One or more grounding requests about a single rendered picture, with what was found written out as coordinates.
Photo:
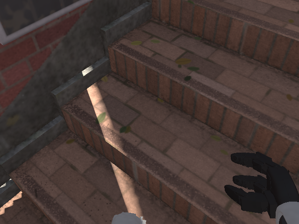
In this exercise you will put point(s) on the right robot forearm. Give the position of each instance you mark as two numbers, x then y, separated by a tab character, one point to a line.
288	213

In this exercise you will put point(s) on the robot left thigh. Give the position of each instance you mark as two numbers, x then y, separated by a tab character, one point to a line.
128	218

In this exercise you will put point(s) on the right robot hand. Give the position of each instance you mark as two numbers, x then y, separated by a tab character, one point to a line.
270	192

